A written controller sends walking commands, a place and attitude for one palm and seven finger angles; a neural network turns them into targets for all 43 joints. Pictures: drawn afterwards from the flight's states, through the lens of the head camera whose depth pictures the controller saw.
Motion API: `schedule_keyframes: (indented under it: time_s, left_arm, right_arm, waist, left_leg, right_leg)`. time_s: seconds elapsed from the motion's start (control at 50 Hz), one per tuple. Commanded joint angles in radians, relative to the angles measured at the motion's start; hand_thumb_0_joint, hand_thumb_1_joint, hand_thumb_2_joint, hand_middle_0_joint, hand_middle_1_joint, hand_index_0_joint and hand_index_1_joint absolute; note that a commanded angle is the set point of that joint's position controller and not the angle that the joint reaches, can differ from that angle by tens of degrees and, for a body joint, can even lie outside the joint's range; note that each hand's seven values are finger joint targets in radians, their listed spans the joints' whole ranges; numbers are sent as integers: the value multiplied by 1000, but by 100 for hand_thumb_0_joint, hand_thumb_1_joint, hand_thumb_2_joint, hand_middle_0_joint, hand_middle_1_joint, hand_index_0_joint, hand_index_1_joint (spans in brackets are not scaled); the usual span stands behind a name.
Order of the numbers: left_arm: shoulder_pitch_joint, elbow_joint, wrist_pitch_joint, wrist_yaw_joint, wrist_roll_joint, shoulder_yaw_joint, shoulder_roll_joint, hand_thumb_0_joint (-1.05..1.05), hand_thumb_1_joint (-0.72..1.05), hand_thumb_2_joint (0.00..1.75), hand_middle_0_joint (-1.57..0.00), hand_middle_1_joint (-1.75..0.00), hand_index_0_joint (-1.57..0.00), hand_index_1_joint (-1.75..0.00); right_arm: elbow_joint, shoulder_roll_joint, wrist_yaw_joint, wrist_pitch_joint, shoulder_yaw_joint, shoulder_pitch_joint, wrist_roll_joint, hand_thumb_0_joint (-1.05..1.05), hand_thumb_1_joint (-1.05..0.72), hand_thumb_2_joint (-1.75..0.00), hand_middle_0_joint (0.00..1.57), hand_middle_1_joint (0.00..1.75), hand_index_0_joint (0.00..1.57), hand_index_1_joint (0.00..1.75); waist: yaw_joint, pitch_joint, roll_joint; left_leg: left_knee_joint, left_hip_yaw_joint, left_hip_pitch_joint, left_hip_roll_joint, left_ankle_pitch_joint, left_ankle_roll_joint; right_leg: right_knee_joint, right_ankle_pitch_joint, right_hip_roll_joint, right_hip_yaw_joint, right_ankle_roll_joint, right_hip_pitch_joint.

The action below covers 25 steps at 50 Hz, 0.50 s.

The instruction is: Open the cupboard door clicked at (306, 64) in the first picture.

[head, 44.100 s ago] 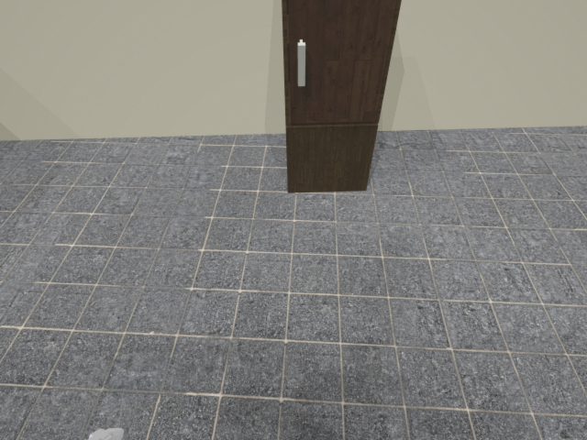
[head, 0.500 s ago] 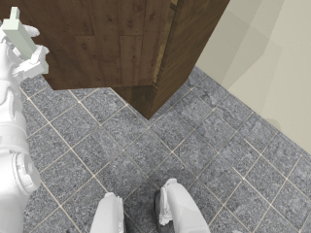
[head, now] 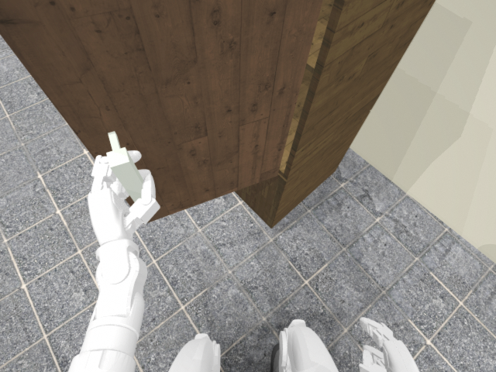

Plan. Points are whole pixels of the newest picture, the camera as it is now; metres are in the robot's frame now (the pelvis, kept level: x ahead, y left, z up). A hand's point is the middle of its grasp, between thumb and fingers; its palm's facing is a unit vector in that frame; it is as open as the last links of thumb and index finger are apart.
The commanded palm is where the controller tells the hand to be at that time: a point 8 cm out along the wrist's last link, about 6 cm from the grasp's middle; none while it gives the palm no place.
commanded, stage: pull the door open along its arc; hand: left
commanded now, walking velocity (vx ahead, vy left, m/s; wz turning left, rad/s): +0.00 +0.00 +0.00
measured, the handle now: (130, 172) +0.42 +0.21 +0.01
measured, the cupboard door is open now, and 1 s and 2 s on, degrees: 71 98 99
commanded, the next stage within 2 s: open thumb and fingers to let go in 0.44 s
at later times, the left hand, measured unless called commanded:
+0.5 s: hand (211, 260) +0.28 +0.06 +0.02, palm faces +0.43 -0.90 +0.00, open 6.6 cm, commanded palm +0.22 +0.10 +0.02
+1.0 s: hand (217, 262) +0.28 +0.06 +0.02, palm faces +0.44 -0.90 -0.02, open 11.5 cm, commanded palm +0.22 +0.10 +0.02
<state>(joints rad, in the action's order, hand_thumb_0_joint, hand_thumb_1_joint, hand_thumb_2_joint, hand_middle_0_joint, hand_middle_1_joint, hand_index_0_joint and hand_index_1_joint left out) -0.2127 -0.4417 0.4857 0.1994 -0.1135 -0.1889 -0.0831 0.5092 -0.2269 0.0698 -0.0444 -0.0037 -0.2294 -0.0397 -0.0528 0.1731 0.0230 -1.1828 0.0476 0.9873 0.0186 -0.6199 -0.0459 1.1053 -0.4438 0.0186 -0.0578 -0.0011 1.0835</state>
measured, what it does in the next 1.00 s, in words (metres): shifts its weight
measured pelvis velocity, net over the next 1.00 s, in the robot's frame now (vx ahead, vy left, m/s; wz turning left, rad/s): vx -0.03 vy -0.06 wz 0.09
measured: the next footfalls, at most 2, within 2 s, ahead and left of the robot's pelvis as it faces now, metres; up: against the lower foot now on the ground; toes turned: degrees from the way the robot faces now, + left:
none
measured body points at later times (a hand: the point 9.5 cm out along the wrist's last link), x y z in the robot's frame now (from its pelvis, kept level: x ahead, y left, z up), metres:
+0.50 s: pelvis +0.00 -0.04 +0.00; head +0.09 -0.04 +0.44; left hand +0.25 +0.11 +0.03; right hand +0.18 -0.25 -0.11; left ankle -0.04 +0.08 -0.64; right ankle +0.04 -0.13 -0.64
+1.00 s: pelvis -0.03 -0.06 -0.01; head +0.05 -0.06 +0.44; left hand +0.25 +0.10 +0.03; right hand +0.16 -0.26 -0.12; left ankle -0.04 +0.08 -0.64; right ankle +0.04 -0.13 -0.64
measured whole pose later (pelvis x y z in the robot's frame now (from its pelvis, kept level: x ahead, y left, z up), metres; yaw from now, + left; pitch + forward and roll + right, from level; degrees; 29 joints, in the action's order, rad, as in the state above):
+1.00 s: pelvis -0.03 -0.06 -0.01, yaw +5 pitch +19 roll +1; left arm 0.01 -0.34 0.47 0.55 0.09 0.13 0.08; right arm 0.60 -0.19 0.01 0.09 0.00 -0.17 -0.09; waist -0.01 0.17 0.02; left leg -1.20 -0.03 0.95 0.00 -0.57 0.03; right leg 1.18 -0.46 0.05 -0.13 0.08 1.05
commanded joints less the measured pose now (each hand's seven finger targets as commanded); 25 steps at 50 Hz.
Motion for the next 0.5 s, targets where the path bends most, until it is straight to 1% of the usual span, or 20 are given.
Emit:
schedule_keyframes:
  time_s: [0.0, 0.02, 0.06, 0.08, 0.1, 0.14, 0.16, 0.18, 0.2, 0.22, 0.24, 0.26, 0.28, 0.32, 0.34, 0.38, 0.42, 0.44, 0.46, 0.48]
  left_arm:
    - [-13, 224, 70, 217, 86, -1, -49, 0, 90, 90, -40, -135, -40, -135]
    - [9, 220, 70, 231, 112, 37, -24, 0, 90, 90, -40, -135, -40, -135]
    - [-9, 241, 79, 242, 152, 84, -12, 0, 90, 90, -40, -135, -40, -135]
    - [-5, 268, 84, 243, 167, 104, -6, 0, 90, 90, -40, -135, -40, -135]
    - [22, 274, 87, 242, 177, 131, 14, 0, 90, 90, -40, -135, -40, -135]
    - [84, 286, 85, 238, 170, 179, 64, 0, 90, 90, -40, -135, -40, -135]
    - [91, 298, 86, 237, 167, 195, 74, 0, 90, 90, -40, -135, -40, -135]
    - [117, 313, 86, 238, 165, 206, 81, 0, 90, 90, -40, -135, -40, -135]
    - [136, 326, 89, 241, 165, 227, 99, 0, 90, 90, -40, -135, -40, -135]
    - [181, 334, 87, 244, 162, 248, 123, 0, 90, 90, -40, -135, -40, -135]
    - [196, 343, 87, 250, 163, 258, 124, 0, 90, 90, -40, -135, -40, -135]
    - [216, 370, 91, 257, 169, 280, 141, 0, 90, 90, -40, -135, -40, -135]
    - [253, 387, 90, 271, 182, 293, 145, 0, 90, 90, -40, -135, -40, -135]
    - [311, 387, 81, 295, 202, 342, 186, 0, 90, 90, -40, -135, -40, -135]
    - [312, 401, 79, 306, 216, 362, 196, 0, 90, 90, -40, -135, -40, -135]
    - [332, 420, 70, 327, 248, 378, 195, 0, 90, 90, -40, -135, -40, -135]
    - [367, 442, 61, 340, 274, 423, 234, 0, 90, 90, -40, -135, -40, -135]
    - [399, 457, 54, 343, 284, 444, 251, 0, 90, 90, -40, -135, -40, -135]
    - [377, 463, 47, 350, 291, 444, 242, 0, 90, 90, -40, -135, -40, -135]
    - [339, 447, 39, 360, 307, 434, 225, 0, 90, 90, -40, -135, -40, -135]
  right_arm:
    - [-77, -112, -10, 26, 62, -70, -23, 0, -90, -90, 20, 30, 20, 30]
    - [-74, -107, -12, 27, 62, -66, -25, 0, -90, -90, 20, 30, 20, 30]
    - [-66, -101, -20, 32, 63, -52, -32, 0, -90, -90, 20, 30, 20, 30]
    - [-69, -99, -25, 34, 63, -47, -35, 0, -90, -90, 20, 30, 20, 30]
    - [-65, -90, -28, 36, 64, -37, -36, 0, -90, -90, 20, 30, 20, 30]
    - [-67, -81, -30, 47, 60, -19, -35, 0, -90, -90, 20, 30, 20, 30]
    - [-64, -79, -31, 53, 59, -10, -35, 0, -90, -90, 20, 30, 20, 30]
    - [-69, -79, -34, 57, 59, -2, -34, 0, -90, -90, 20, 30, 20, 30]
    - [-68, -73, -34, 64, 58, 6, -35, 0, -90, -90, 20, 30, 20, 30]
    - [-71, -69, -32, 71, 56, 14, -35, 0, -90, -90, 20, 30, 20, 30]
    - [-69, -68, -31, 78, 56, 19, -36, 0, -90, -90, 20, 30, 20, 30]
    - [-71, -64, -31, 85, 56, 26, -37, 0, -90, -90, 20, 30, 20, 30]
    - [-79, -64, -30, 92, 57, 30, -38, 0, -90, -90, 20, 30, 20, 30]
    - [-78, -57, -25, 105, 54, 42, -40, 0, -90, -90, 20, 30, 20, 30]
    - [-79, -55, -25, 113, 52, 47, -42, 0, -90, -90, 20, 30, 20, 30]
    - [-85, -51, -30, 128, 50, 60, -47, 0, -90, -90, 20, 30, 20, 30]
    - [-83, -43, -33, 144, 47, 64, -52, 0, -90, -90, 20, 30, 20, 30]
    - [-86, -39, -33, 154, 46, 69, -54, 0, -90, -90, 20, 30, 20, 30]
    - [-84, -40, -36, 160, 44, 68, -55, 0, -90, -90, 20, 30, 20, 30]
    - [-78, -43, -43, 163, 43, 69, -56, 0, -90, -90, 20, 30, 20, 30]
  waist:
    - [51, 406, -27]
    - [45, 396, -40]
    - [37, 390, -51]
    - [37, 401, -40]
    - [43, 406, -30]
    - [45, 388, -33]
    - [43, 373, -36]
    - [43, 377, -40]
    - [45, 371, -49]
    - [52, 363, -37]
    - [49, 355, -52]
    - [50, 361, -49]
    - [53, 368, -47]
    - [48, 330, -64]
    - [44, 318, -81]
    - [45, 311, -80]
    - [43, 321, -87]
    - [44, 329, -74]
    - [38, 313, -89]
    - [24, 296, -118]
  left_leg:
    - [154, -58, -148, -7, 626, 74]
    - [157, -57, -148, -8, 611, 71]
    - [159, -56, -142, -14, 567, 67]
    - [159, -59, -150, -15, 571, 64]
    - [161, -52, -163, -17, 563, 63]
    - [168, -50, -166, -21, 543, 61]
    - [171, -50, -161, -23, 526, 61]
    - [169, -54, -160, -24, 523, 58]
    - [172, -53, -159, -25, 511, 58]
    - [176, -52, -158, -28, 504, 58]
    - [174, -51, -150, -30, 488, 58]
    - [172, -52, -153, -30, 492, 57]
    - [169, -55, -150, -32, 499, 56]
    - [168, -53, -137, -34, 465, 56]
    - [167, -56, -126, -36, 442, 55]
    - [159, -57, -103, -41, 408, 52]
    - [151, -54, -108, -43, 405, 52]
    - [147, -52, -111, -44, 405, 51]
    - [142, -56, -96, -44, 387, 51]
    - [131, -63, -75, -44, 365, 49]
  right_leg:
    - [-34, 467, -24, 0, 40, -443]
    - [-40, 466, -22, -1, 39, -446]
    - [-47, 463, -17, 3, 38, -457]
    - [-50, 467, -18, 7, 41, -462]
    - [-56, 466, -15, 10, 38, -466]
    - [-69, 462, -14, 4, 38, -479]
    - [-75, 455, -13, 4, 38, -481]
    - [-77, 452, -13, 6, 40, -484]
    - [-78, 448, -11, 4, 39, -488]
    - [-82, 442, -10, 2, 40, -491]
    - [-85, 440, -8, 3, 39, -495]
    - [-84, 447, -7, 6, 39, -498]
    - [-80, 450, -7, 7, 43, -502]
    - [-89, 432, -3, 8, 39, -487]
    - [-90, 413, -1, 8, 39, -481]
    - [-93, 388, 2, 19, 42, -478]
    - [-92, 393, 6, 23, 39, -476]
    - [-91, 396, 7, 24, 39, -473]
    - [-91, 382, 10, 27, 39, -464]
    - [-94, 360, 11, 35, 37, -451]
